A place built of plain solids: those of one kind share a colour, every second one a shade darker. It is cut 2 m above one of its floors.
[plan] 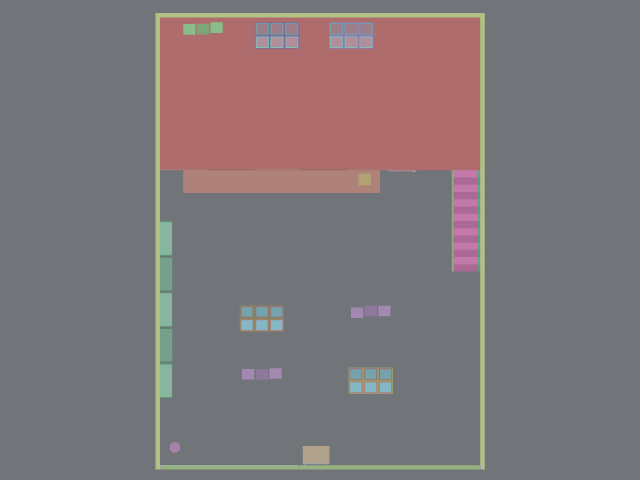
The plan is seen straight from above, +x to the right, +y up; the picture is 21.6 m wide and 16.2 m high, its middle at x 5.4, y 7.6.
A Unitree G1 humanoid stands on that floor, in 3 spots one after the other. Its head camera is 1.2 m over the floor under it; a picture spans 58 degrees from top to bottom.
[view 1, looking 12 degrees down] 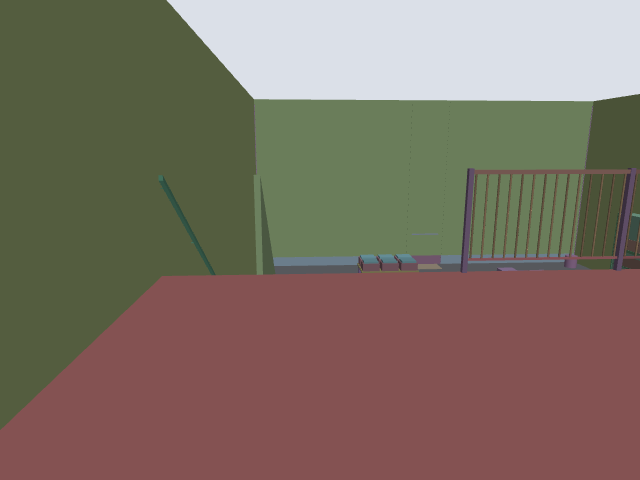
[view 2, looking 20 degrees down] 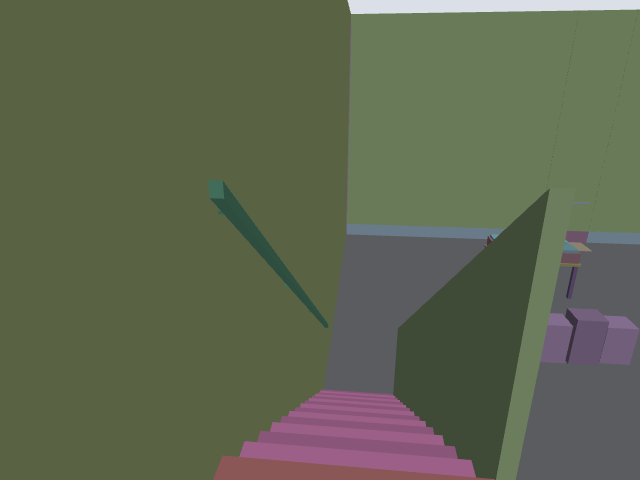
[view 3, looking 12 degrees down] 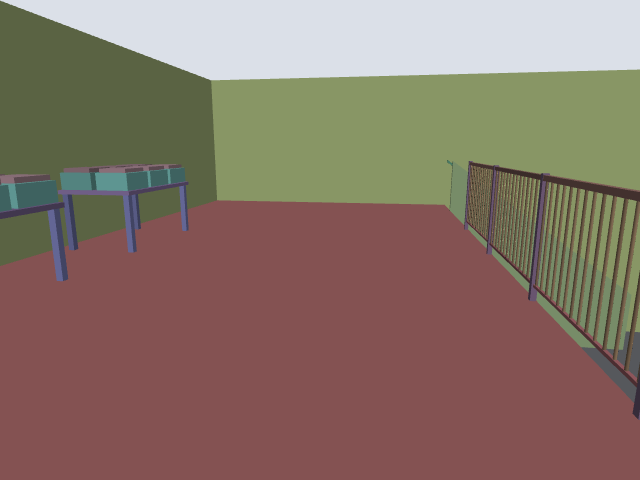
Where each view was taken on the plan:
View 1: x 9.51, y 14.01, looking -93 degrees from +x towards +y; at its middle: window_wall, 14.34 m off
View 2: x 10.36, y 11.05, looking -84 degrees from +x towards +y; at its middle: wall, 4.59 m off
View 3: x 1.20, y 11.15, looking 9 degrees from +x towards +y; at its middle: upper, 5.77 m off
